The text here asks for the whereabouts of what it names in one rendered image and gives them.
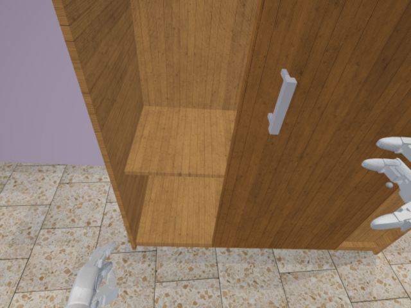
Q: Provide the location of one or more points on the right robot hand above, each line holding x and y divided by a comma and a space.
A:
398, 173

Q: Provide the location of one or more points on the left robot hand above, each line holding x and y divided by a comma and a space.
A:
89, 279

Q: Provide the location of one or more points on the wardrobe door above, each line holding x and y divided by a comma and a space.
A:
364, 233
305, 188

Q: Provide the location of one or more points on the handle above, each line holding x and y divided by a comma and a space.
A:
283, 101

